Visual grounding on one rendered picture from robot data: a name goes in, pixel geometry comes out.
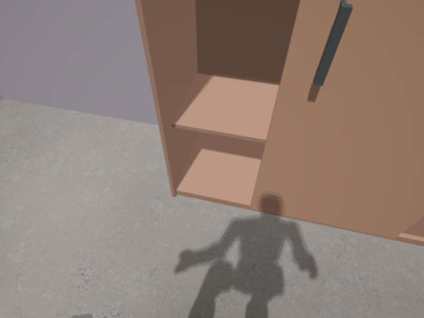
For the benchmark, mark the wardrobe door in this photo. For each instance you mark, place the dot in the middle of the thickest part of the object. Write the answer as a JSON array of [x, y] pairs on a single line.
[[416, 229], [350, 153]]

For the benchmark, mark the handle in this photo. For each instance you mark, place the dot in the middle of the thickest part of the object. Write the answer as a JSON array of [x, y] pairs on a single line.
[[335, 36]]

